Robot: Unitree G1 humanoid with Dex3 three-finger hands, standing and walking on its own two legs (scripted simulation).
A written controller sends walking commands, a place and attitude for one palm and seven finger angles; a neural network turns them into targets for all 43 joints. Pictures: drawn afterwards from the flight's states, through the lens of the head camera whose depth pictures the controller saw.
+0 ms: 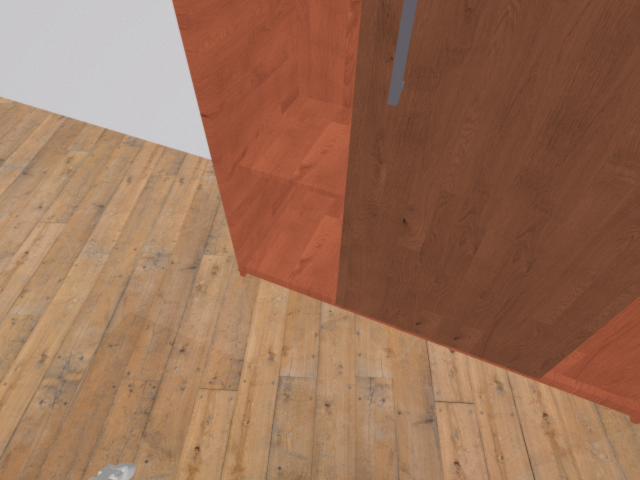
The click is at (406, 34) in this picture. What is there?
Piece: wardrobe's sliding door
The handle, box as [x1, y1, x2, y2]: [387, 0, 417, 105]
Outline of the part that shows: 417,0 404,0 387,102 393,105 396,105 399,93 404,83 404,81 402,80 402,76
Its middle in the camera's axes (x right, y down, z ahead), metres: +0.14 -0.36 +0.58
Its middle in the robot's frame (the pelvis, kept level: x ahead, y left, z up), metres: +0.72 -0.09 +0.27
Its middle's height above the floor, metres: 1.04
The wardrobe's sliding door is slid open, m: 0.37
